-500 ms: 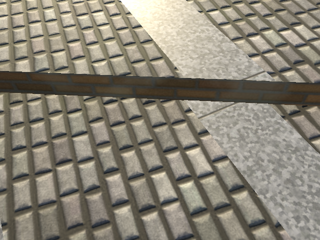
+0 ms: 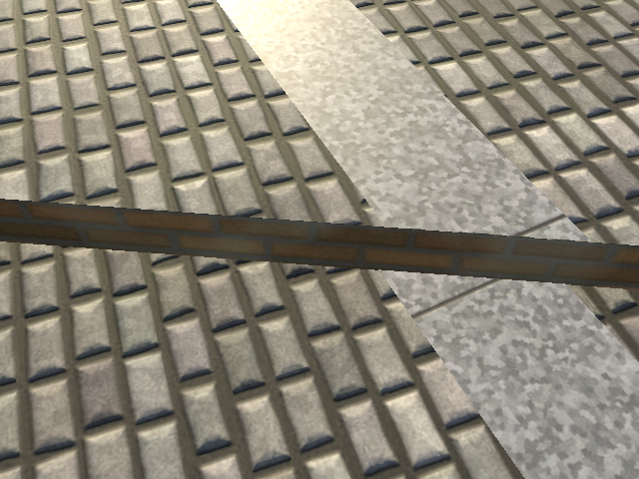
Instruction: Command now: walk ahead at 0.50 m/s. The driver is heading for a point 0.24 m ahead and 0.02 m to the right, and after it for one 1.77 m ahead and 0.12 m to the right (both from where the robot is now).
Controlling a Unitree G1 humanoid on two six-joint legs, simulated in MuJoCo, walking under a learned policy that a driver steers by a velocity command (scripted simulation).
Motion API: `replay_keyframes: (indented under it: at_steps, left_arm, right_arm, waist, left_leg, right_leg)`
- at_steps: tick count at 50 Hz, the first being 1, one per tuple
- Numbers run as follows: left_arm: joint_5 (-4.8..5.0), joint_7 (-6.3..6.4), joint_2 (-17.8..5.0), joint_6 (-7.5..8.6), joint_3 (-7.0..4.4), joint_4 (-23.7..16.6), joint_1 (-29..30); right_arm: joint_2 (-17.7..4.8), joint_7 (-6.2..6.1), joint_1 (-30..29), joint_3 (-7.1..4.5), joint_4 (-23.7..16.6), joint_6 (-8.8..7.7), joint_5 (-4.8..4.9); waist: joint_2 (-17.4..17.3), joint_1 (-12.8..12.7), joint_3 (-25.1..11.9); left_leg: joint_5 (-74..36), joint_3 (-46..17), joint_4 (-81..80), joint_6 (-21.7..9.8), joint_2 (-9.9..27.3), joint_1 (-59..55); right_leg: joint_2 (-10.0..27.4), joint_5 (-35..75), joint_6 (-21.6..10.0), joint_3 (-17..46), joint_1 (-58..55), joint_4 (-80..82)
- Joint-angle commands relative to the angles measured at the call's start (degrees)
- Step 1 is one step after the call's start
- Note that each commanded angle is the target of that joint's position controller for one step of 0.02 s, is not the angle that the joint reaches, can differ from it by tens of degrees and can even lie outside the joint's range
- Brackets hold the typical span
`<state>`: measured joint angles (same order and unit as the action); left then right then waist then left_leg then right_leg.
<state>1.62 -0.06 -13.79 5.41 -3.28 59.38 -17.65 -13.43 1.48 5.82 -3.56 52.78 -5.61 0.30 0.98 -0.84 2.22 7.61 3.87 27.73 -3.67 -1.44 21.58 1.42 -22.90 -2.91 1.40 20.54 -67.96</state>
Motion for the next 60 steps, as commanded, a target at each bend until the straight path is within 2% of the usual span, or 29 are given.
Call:
replay_keyframes:
  at_steps: [1,3,5,7,11,15,18,19,20,21,22,23,24,25,26,28,33,36,40,42,43,44,45,46,49,50,51,53,60]
  left_arm:
    - [-0.27,0.75,-4.46,0.01,-1.6,-3.76,0.28]
    - [-0.51,0.98,-2.73,-1.08,-1.51,-3.82,-0.05]
    - [-0.97,1.17,-3.82,-1.37,-1.9,-5.49,4.25]
    - [-1.36,0.98,-3.97,-1.26,-2.02,-6.83,8.36]
    - [-1.05,0.15,-2.7,-0.85,-1.42,-8.89,16.04]
    - [-0.51,-0.93,-2.81,-0.64,-0.73,-11.12,22.36]
    - [-0.27,-1.83,-4.37,0.0,-0.79,-12.49,23.21]
    - [-4.75,-2.3,-3.9,-1.04,-0.33,-12.23,19.71]
    - [-5.15,-2.17,-4.63,-1.17,-0.92,-11.06,15.57]
    - [-5.35,-1.66,-6.37,-0.69,-1.7,-8.53,6.39]
    - [-6.53,-0.85,-10.23,0.18,-2.64,-6.1,-4.74]
    - [-6.05,-0.43,-18.23,-0.13,-4.59,-4.45,-9.86]
    - [-3.45,-0.43,-15.44,-0.77,-4.0,-5.41,-6.17]
    - [-3.18,-0.38,-11.48,-0.58,-2.71,-6.57,-0.09]
    - [-3.22,-0.39,-7.24,-0.33,-1.46,-6.69,2.94]
    - [-2.39,-0.02,-3.43,-0.09,-0.01,-5.96,5.21]
    - [-2.65,0.13,-5.56,0.32,0.56,-4.05,4.43]
    - [-2.82,0.14,-5.2,-0.46,1.09,-2.83,3.33]
    - [-2.62,0.36,-4.79,-2.0,1.61,-1.4,2.68]
    - [-2.26,0.67,-4.16,-2.72,2.0,-1.16,3.53]
    - [-2.55,0.75,-3.46,-2.88,2.16,-1.3,2.14]
    - [-2.21,0.8,-0.67,-3.2,2.63,-0.19,-4.09]
    - [-2.39,1.28,0.51,-3.98,3.2,1.9,-5.71]
    - [-2.58,1.61,-1.49,-4.33,2.79,2.11,-3.55]
    - [-2.42,1.58,-3.46,-4.3,2.26,1.98,-0.41]
    - [-1.77,1.67,-7.36,-4.41,1.11,0.56,3.61]
    - [-2.14,1.81,-6.23,-4.4,1.25,0.66,3.42]
    - [-2.1,1.99,-2.97,-4.67,1.66,1.59,2.22]
    - [-2.11,2.5,-4.24,-4.92,1.02,1.73,4.24]
  right_arm:
    - [-4.06,0.33,2.42,-0.4,-0.97,-0.7,-0.86]
    - [-5.54,0.09,4.1,-0.67,-0.04,-0.78,-0.64]
    - [-7.71,-0.76,6.17,-1.09,0.68,-0.82,-0.74]
    - [-8.2,-1.5,8.33,-1.15,1.34,-0.62,-0.59]
    - [-8.55,-2.1,12.16,-1.11,2.62,-0.36,0.1]
    - [-9.15,-2.19,16.24,-1.45,4.67,0.3,0.58]
    - [-10.08,-2.46,16.4,-2.04,5.33,1.05,0.8]
    - [-8.22,-2.28,17.23,-1.18,5.14,0.4,-3.48]
    - [-8.78,-2.05,17.09,-1.51,5.57,0.18,-3.37]
    - [-9.1,-1.93,17.26,-1.5,5.84,0.26,-3.0]
    - [-7.0,-1.92,18.08,-0.79,4.7,0.3,-2.51]
    - [-1.02,-1.54,25.68,0.52,3.66,0.19,0.71]
    - [-7.26,-2.13,21.77,-0.98,4.4,0.41,-0.52]
    - [-7.08,-2.01,17.31,-1.17,3.62,0.43,-0.21]
    - [-5.34,-1.96,15.12,-0.63,3.57,0.39,-0.36]
    - [-4.36,-1.74,15.18,-0.47,4.03,2.01,-1.99]
    - [-1.9,-1.67,14.66,0.66,4.81,4.48,-2.05]
    - [-1.96,-2.15,10.85,1.43,4.5,5.03,-1.55]
    - [-2.34,-2.75,9.16,1.95,5.21,5.16,-1.5]
    - [-3.18,-3.09,9.84,2.13,6.05,4.57,-2.02]
    - [-6.11,-3.46,10.17,1.77,6.1,3.96,-2.37]
    - [-8.47,-3.52,7.32,1.68,5.4,3.75,-1.55]
    - [-5.93,-3.1,5.62,2.14,5.83,3.95,-0.34]
    - [-3.6,-2.78,4.61,2.63,5.74,3.92,-0.3]
    - [-3.43,-3.27,6.7,2.81,7.27,3.75,-0.16]
    - [-9.98,-3.16,1.2,0.42,5.14,3.84,0.58]
    - [-8.5,-3.27,1.59,0.64,4.94,3.98,0.22]
    - [-4.91,-3.29,3.2,1.12,5.78,4.33,0.01]
    - [-6.21,-3.17,1.21,0.68,5.76,4.34,-0.2]
  waist:
    - [-5.15,0.17,-4.63]
    - [-5.51,-0.63,-3.17]
    - [-4.68,-0.2,-1.42]
    - [-4.24,0.71,-0.67]
    - [-4.45,2.91,0.49]
    - [-4.34,4.94,2.45]
    - [-5.32,3.93,2.54]
    - [-6.42,3.05,1.76]
    - [-7.64,1.5,0.23]
    - [-5.72,-2.75,-4.07]
    - [0.13,-6.31,-11.91]
    - [19.62,-4.05,-21.25]
    - [10.86,-3.71,-20.7]
    - [5.62,-1.96,-14.57]
    - [2.16,-0.88,-9.94]
    - [4.33,1.83,-6.86]
    - [4.68,3.92,-6.61]
    - [6.35,2.51,-6.23]
    - [4.72,1.92,-4.69]
    - [0.86,3.09,-2.51]
    - [-3.38,1.64,-1.68]
    - [-8.23,-3.06,-1.06]
    - [-9.42,-2.49,-0.58]
    - [-8.06,-1.7,1.94]
    - [-6.2,-0.22,-0.01]
    - [-4.5,0.01,1.2]
    - [-3.31,0.2,-1.86]
    - [-2.37,0.5,-1.99]
    - [-1.66,0.56,-3.8]
  left_leg:
    - [-1.38,-18.49,-17.21,-9.4,15.25,-12.44]
    - [-1.87,-15.61,-19.89,-10.16,14.49,-8.77]
    - [-2.81,-14.07,-21.56,-10.5,14.53,-8.94]
    - [-4.54,-12.3,-22.02,-9.73,14.03,-10.63]
    - [-5.57,-7.93,-21.94,-7.64,12.16,-12.39]
    - [-5.31,-7.64,-19.69,-7.49,14.49,-19.1]
    - [-8.54,-8.56,-16.05,-6.52,17.06,-23.62]
    - [-13.2,-6.61,-15.1,-4.82,14.95,-23.3]
    - [-22.06,-5.99,-10.08,-3.9,14.31,-22.41]
    - [-28.73,-3.49,1.51,-2.76,11.61,-21.07]
    - [-18.51,-0.8,18.18,-1.14,8.24,-12.72]
    - [16.14,2.33,39.63,1.98,-2.28,7.33]
    - [23.25,-7.02,45.44,1.09,-1.46,9.87]
    - [19.75,-8.43,46.15,0.7,0.98,10.22]
    - [17.19,-8.03,43.24,0.81,2.86,9.71]
    - [14.94,-7.23,36.4,1.53,4.94,5.14]
    - [11.36,-4.16,24.44,3.04,3.91,-1.13]
    - [7.05,-2.57,15.12,3.06,3.65,-4.74]
    - [5.63,-2.26,5.91,2.45,3.54,-9.75]
    - [-2.47,-4.59,-5.57,1.81,5.17,-16.39]
    - [-10.14,-10.25,-8.34,1.27,10.58,-18.32]
    - [-15.69,-15.11,-8.46,-1.48,15.11,-15.97]
    - [-9.36,-14.73,-9.42,-2.59,14.71,-9.02]
    - [-5.8,-13.19,-10.18,-0.87,11.82,-6.89]
    - [-8.34,-10.0,-10.15,1.06,8.42,-11.23]
    - [-7.48,-7.44,-6.71,0.84,5.47,-11.52]
    - [-8.04,-7.49,-6.21,0.16,5.85,-13.07]
    - [-9.18,-7.51,-5.95,-0.55,6.11,-12.92]
    - [-12.6,-7.48,-5.07,-1.34,6.13,-12.88]
  right_leg:
    - [6.7,5.57,-0.58,2.57,13.52,0.18]
    - [7.31,7.53,0.13,1.81,12.84,3.96]
    - [7.78,13.23,1.28,1.75,16.82,9.83]
    - [7.65,20.02,2.06,1.65,19.34,16.48]
    - [5.3,29.26,2.41,-0.46,16.89,29.17]
    - [4.1,27.27,2.06,-0.98,17.82,35.45]
    - [3.51,20.99,0.2,-0.94,16.18,38.42]
    - [2.5,19.1,-0.11,-4.21,9.61,39.26]
    - [0.4,15.95,-0.91,-5.74,2.64,39.46]
    - [-1.33,14.02,-2.41,-6.32,-7.92,41.73]
    - [6.77,17.43,-4.5,1.73,-22.72,40.54]
    - [23.74,25.18,-12.81,28.54,-40.03,46.41]
    - [22.18,37.33,-12.17,30.87,-35.98,48.59]
    - [20.03,46.65,-11.34,19.83,-29.5,46.42]
    - [17.64,53.8,-10.38,13.76,-23.8,46.97]
    - [13.65,55.25,-7.32,6.7,-16.46,49.53]
    - [11.7,58.23,-9.01,0.46,-10.51,51.48]
    - [10.52,51.79,-8.53,-0.79,-9.37,51.96]
    - [11.25,34.14,-7.54,2.04,-7.85,51.31]
    - [8.9,20.64,-3.81,2.61,-4.02,49.29]
    - [6.14,15.45,-1.56,1.48,-2.69,46.71]
    - [1.52,7.52,-0.14,-0.96,-3.4,47.95]
    - [1.31,6.81,0.52,-1.48,-10.67,50.34]
    - [1.77,9.83,0.98,-0.79,-12.47,50.55]
    - [3.8,15.74,0.91,0.39,-13.84,50.75]
    - [0.88,12.95,1.05,-2.41,-9.48,48.97]
    - [0.97,12.24,1.19,-2.59,-9.41,49.09]
    - [1.0,12.84,1.46,-2.72,-9.44,49.25]
    - [1.68,15.88,1.65,-2.61,-10.93,47.62]
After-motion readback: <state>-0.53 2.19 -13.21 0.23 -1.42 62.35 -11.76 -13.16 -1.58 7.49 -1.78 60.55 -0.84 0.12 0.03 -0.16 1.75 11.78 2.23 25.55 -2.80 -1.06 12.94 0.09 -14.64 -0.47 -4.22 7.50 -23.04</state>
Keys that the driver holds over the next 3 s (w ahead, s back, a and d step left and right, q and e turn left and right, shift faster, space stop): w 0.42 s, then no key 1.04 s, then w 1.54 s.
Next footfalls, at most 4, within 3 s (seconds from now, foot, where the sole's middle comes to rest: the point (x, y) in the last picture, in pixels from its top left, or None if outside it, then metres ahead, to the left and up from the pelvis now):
0.42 right None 0.41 -0.16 -0.77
0.86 left None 0.46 0.04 -0.77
2.06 left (299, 368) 0.71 0.07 -0.77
2.56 right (369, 306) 0.88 -0.09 -0.77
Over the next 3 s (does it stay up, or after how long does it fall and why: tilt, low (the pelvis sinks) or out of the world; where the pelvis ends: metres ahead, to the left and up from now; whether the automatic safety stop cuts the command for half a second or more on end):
stays up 1.00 0.01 0.04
